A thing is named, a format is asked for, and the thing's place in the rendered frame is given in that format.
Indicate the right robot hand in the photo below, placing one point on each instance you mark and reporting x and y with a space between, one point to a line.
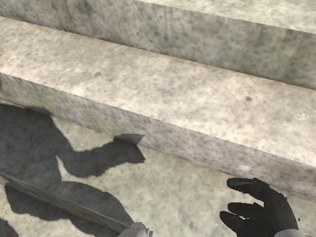
267 221

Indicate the left robot thigh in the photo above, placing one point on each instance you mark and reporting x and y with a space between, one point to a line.
138 232

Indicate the robot left shin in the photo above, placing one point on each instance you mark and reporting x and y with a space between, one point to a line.
138 224

